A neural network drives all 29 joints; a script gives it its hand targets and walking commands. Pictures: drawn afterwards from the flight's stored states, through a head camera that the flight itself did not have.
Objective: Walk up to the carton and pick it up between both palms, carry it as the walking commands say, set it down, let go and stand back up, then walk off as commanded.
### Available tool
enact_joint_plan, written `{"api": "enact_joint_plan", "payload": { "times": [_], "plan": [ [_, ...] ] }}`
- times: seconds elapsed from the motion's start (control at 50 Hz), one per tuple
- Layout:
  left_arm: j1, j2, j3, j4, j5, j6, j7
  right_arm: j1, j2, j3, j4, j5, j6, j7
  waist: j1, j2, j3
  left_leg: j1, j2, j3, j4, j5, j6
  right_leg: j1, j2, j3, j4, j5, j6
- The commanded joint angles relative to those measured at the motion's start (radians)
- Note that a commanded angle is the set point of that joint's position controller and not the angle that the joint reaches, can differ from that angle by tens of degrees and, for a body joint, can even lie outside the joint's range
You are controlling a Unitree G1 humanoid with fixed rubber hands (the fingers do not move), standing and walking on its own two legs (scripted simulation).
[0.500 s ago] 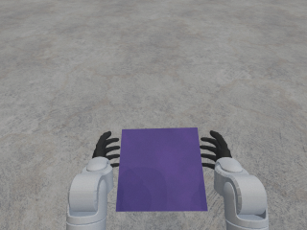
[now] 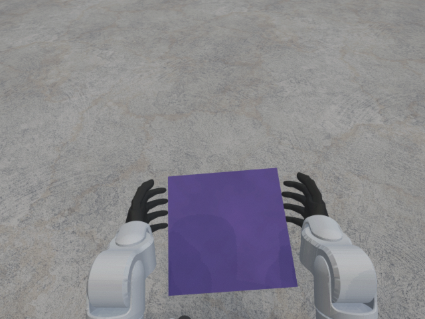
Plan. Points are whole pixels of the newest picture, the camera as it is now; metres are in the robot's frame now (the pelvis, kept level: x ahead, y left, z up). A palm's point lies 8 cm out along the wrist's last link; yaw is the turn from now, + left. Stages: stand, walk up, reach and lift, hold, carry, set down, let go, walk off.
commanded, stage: carry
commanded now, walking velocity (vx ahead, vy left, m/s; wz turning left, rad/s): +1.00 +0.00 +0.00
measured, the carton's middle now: (226, 231) +0.28 -0.01 +0.01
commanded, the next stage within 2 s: none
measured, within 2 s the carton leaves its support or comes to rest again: neither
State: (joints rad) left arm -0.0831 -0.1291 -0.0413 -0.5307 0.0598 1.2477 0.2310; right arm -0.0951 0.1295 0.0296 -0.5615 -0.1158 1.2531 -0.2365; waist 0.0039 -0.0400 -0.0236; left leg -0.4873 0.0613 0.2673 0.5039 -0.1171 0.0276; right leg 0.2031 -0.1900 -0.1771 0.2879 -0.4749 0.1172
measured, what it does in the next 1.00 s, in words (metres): walks ahead: right foot, then left foot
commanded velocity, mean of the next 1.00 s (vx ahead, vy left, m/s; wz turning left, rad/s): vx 1.00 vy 0.00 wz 0.00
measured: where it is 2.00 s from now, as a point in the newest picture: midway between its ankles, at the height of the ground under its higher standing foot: (196, 99)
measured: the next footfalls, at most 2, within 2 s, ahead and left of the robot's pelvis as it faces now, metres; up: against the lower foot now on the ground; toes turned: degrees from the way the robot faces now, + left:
right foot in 0.40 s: +0.56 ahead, -0.09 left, +0.00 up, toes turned -10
left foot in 0.84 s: +0.95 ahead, +0.20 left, +0.00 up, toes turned +13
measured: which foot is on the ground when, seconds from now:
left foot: down 0.00-0.44, up 0.46-0.82, down 0.84-1.00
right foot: down 0.00-0.04, up 0.06-0.38, down 0.40-0.84, up 0.86-1.00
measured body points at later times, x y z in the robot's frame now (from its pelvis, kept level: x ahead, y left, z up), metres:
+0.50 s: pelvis +0.44 +0.00 +0.01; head +0.46 +0.00 +0.46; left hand +0.71 +0.16 +0.09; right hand +0.73 -0.12 +0.10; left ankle +0.22 +0.11 -0.61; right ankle +0.52 -0.09 -0.72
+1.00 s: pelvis +0.89 +0.10 +0.02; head +0.93 +0.11 +0.47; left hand +1.17 +0.23 +0.08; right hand +1.16 -0.05 +0.09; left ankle +0.91 +0.19 -0.72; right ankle +0.75 -0.03 -0.59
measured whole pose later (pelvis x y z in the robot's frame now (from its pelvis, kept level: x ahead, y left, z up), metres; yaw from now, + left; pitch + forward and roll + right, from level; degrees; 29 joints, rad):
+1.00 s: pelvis +0.89 +0.10 +0.02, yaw -3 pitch +3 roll +1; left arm -0.15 -0.13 0.00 -0.43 0.09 1.27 0.25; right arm -0.17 0.14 -0.01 -0.43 -0.08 1.25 -0.23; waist -0.02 -0.03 0.02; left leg -0.32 0.07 0.28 0.53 -0.25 0.04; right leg -0.42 -0.11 -0.02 1.29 -0.31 0.01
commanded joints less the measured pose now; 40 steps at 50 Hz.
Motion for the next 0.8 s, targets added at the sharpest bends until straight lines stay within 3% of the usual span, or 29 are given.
{"api": "enact_joint_plan", "payload": {
  "times": [0.0, 0.02, 0.04, 0.06, 0.08, 0.1, 0.14, 0.18, 0.22, 0.28, 0.3, 0.34, 0.38, 0.4, 0.42, 0.44, 0.46, 0.48, 0.5, 0.54, 0.6, 0.68, 0.74, 0.78],
  "plan": [
    [-0.374, -0.888, -0.514, -0.075, -0.305, -0.010, -0.224, -0.319, 0.932, 0.525, -0.021, 0.344, -0.011, 0.231, -0.049, -0.034, -0.317, 0.737, -0.029, -0.040, 0.016, -0.160, 0.049, -0.420, -0.005, -0.102, 0.592, 0.808, -0.106],
    [-0.405, -0.900, -0.514, -0.111, -0.308, -0.010, -0.223, -0.369, 0.912, 0.510, -0.020, 0.354, -0.015, 0.236, -0.041, 0.331, -0.348, 0.836, 0.293, -0.633, -0.184, -0.528, 0.186, -0.760, 0.141, -0.067, 0.922, 0.328, -0.060],
    [-0.396, -0.919, -0.508, -0.079, -0.311, -0.014, -0.223, -0.400, 0.938, 0.528, -0.026, 0.374, -0.014, 0.231, -0.025, 0.320, -0.382, 0.838, 0.389, -0.864, -0.302, -0.386, 0.233, -0.884, 0.194, 0.114, 1.140, 0.053, -0.089],
    [-0.412, -0.954, -0.513, -0.064, -0.317, -0.022, -0.220, -0.411, 0.964, 0.526, -0.037, 0.389, -0.020, 0.234, -0.024, 0.219, -0.365, 0.786, 0.364, -0.715, -0.249, -0.086, 0.190, -0.898, 0.121, 0.193, 1.208, 0.078, -0.116],
    [-0.419, -1.016, -0.531, -0.086, -0.330, -0.029, -0.226, -0.380, 1.026, 0.525, -0.038, 0.396, -0.030, 0.244, -0.025, 0.142, -0.361, 0.732, 0.334, -0.581, -0.203, 0.131, 0.152, -0.881, 0.077, 0.232, 1.158, 0.142, -0.120],
    [-0.427, -1.061, -0.536, -0.083, -0.331, -0.039, -0.232, -0.400, 1.063, 0.529, -0.047, 0.401, -0.038, 0.250, -0.021, 0.100, -0.348, 0.676, 0.317, -0.497, -0.210, 0.168, 0.115, -0.871, 0.053, 0.234, 1.068, 0.181, -0.117],
    [-0.396, -1.100, -0.529, -0.041, -0.319, -0.058, -0.238, -0.380, 1.085, 0.531, -0.041, 0.401, -0.051, 0.257, -0.016, 0.112, -0.325, 0.630, 0.281, -0.358, -0.219, 0.110, 0.075, -0.821, 0.035, 0.213, 0.886, 0.204, -0.104],
    [-0.364, -1.080, -0.518, -0.012, -0.294, -0.066, -0.231, -0.330, 1.043, 0.519, -0.019, 0.381, -0.055, 0.260, -0.021, 0.149, -0.251, 0.606, 0.281, -0.288, -0.272, 0.103, 0.085, -0.837, 0.045, 0.152, 0.726, 0.182, -0.099],
    [-0.355, -1.055, -0.516, -0.004, -0.290, -0.069, -0.223, -0.331, 1.002, 0.514, -0.026, 0.377, -0.056, 0.260, -0.021, 0.172, -0.196, 0.581, 0.247, -0.196, -0.297, 0.189, 0.079, -0.814, 0.064, 0.089, 0.562, 0.241, -0.092],
    [-0.345, -1.017, -0.516, 0.007, -0.287, -0.056, -0.211, -0.318, 0.943, 0.499, -0.018, 0.356, -0.044, 0.254, -0.019, 0.209, -0.117, 0.531, 0.175, -0.066, -0.337, 0.278, 0.033, -0.702, 0.110, -0.011, 0.296, 0.408, -0.084],
    [-0.353, -1.006, -0.518, 0.006, -0.290, -0.050, -0.209, -0.312, 0.926, 0.493, -0.016, 0.349, -0.039, 0.250, -0.020, 0.215, -0.111, 0.533, 0.160, -0.037, -0.330, 0.368, 0.017, -0.646, 0.134, -0.040, 0.237, 0.447, -0.083],
    [-0.368, -0.980, -0.511, 0.007, -0.295, -0.039, -0.205, -0.312, 0.896, 0.482, -0.017, 0.342, -0.030, 0.243, -0.019, 0.218, -0.148, 0.545, 0.145, 0.013, -0.249, 0.575, -0.009, -0.496, 0.170, -0.092, 0.178, 0.487, -0.091],
    [-0.366, -0.963, -0.494, 0.021, -0.301, -0.032, -0.202, -0.339, 0.888, 0.481, -0.021, 0.348, -0.020, 0.235, 0.008, 0.173, -0.233, 0.490, 0.102, 0.064, 0.025, 0.659, -0.026, -0.250, 0.220, -0.135, 0.133, 0.444, -0.107],
    [-0.353, -0.954, -0.484, 0.023, -0.305, -0.031, -0.204, -0.369, 0.888, 0.477, -0.022, 0.352, -0.015, 0.232, 0.041, 0.105, -0.300, 0.350, 0.075, 0.055, 0.272, 0.534, -0.028, -0.064, 0.164, -0.035, 0.137, 0.312, -0.129],
    [-0.392, -0.959, -0.484, -0.005, -0.314, -0.037, -0.206, -0.381, 0.907, 0.490, -0.063, 0.361, -0.011, 0.232, 0.053, -0.240, -0.397, -0.011, -0.029, -0.009, 0.668, 0.199, -0.053, 0.168, -0.157, 0.528, 0.010, -0.184, -0.290],
    [-0.398, -0.997, -0.493, -0.003, -0.344, -0.038, -0.209, -0.401, 0.923, 0.511, -0.069, 0.367, -0.011, 0.232, 0.029, -0.277, -0.408, -0.191, -0.114, -0.138, 0.841, -0.299, -0.035, 0.226, -0.242, 0.752, -0.103, -0.020, -0.344],
    [-0.401, -1.022, -0.500, -0.015, -0.349, -0.040, -0.211, -0.383, 0.970, 0.517, -0.038, 0.381, -0.014, 0.233, 0.028, -0.160, -0.390, -0.233, -0.055, -0.277, 0.909, -0.265, -0.009, 0.170, -0.236, 0.642, -0.060, 0.266, -0.323],
    [-0.393, -1.056, -0.509, -0.043, -0.341, -0.045, -0.214, -0.359, 1.013, 0.528, -0.042, 0.385, -0.023, 0.239, 0.023, -0.055, -0.389, -0.203, 0.008, -0.311, 0.852, -0.191, 0.001, 0.118, -0.207, 0.515, -0.026, 0.446, -0.277],
    [-0.394, -1.082, -0.518, -0.046, -0.338, -0.049, -0.220, -0.354, 1.042, 0.526, -0.032, 0.382, -0.033, 0.246, 0.020, -0.019, -0.350, -0.171, 0.052, -0.306, 0.764, -0.147, -0.011, 0.041, -0.183, 0.406, -0.019, 0.492, -0.240],
    [-0.392, -1.092, -0.523, -0.033, -0.346, -0.055, -0.235, -0.346, 1.058, 0.521, -0.023, 0.366, -0.047, 0.249, 0.013, -0.075, -0.308, -0.131, 0.096, -0.281, 0.613, -0.105, -0.028, -0.024, -0.152, 0.276, -0.056, 0.443, -0.205],
    [-0.388, -1.063, -0.532, -0.041, -0.358, -0.059, -0.244, -0.330, 1.045, 0.510, -0.009, 0.338, -0.060, 0.238, 0.008, -0.077, -0.209, -0.145, 0.082, -0.208, 0.384, -0.098, -0.043, -0.098, -0.162, 0.203, -0.124, 0.418, -0.226],
    [-0.364, -0.972, -0.504, -0.029, -0.335, -0.042, -0.237, -0.322, 0.984, 0.511, 0.003, 0.318, -0.042, 0.228, 0.007, -0.134, -0.105, -0.048, 0.043, -0.076, 0.137, 0.023, -0.054, -0.162, -0.096, 0.023, -0.177, 0.455, -0.187],
    [-0.372, -0.927, -0.481, -0.029, -0.319, -0.025, -0.227, -0.364, 0.956, 0.521, -0.015, 0.335, -0.024, 0.228, 0.010, -0.177, -0.061, 0.017, 0.025, -0.041, 0.077, 0.068, -0.032, -0.144, -0.089, -0.033, -0.176, 0.529, -0.160],
    [-0.374, -0.906, -0.475, -0.024, -0.312, -0.009, -0.221, -0.385, 0.956, 0.526, -0.010, 0.352, -0.009, 0.228, 0.004, -0.184, -0.099, 0.120, -0.015, 0.001, 0.063, 0.031, -0.012, -0.108, -0.088, -0.068, -0.050, 0.770, -0.144]
  ]
}}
